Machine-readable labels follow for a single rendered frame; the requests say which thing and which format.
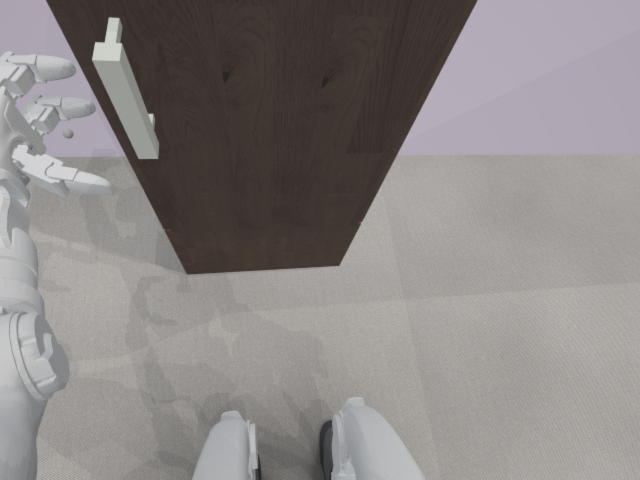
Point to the left robot upper arm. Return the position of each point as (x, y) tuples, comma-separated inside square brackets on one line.
[(33, 365)]

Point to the robot left forearm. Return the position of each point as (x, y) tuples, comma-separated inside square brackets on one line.
[(18, 253)]

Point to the robot right thigh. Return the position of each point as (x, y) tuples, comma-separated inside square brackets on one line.
[(363, 437)]

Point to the right robot shin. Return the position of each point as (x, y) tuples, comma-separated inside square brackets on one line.
[(345, 471)]

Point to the handle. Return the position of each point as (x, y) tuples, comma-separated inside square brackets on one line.
[(112, 65)]

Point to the robot left hand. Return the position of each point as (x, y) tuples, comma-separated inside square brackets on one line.
[(39, 117)]

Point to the cupboard door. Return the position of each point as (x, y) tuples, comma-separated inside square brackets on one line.
[(272, 113)]

